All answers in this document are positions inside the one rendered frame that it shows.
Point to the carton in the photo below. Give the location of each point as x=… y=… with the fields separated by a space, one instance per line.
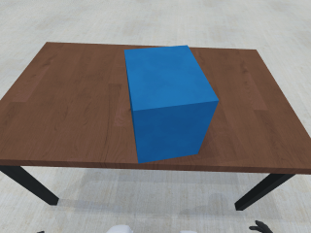
x=171 y=102

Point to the table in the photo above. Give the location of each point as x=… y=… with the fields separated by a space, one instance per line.
x=70 y=108

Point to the right robot hand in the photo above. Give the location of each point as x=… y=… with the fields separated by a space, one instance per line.
x=261 y=227

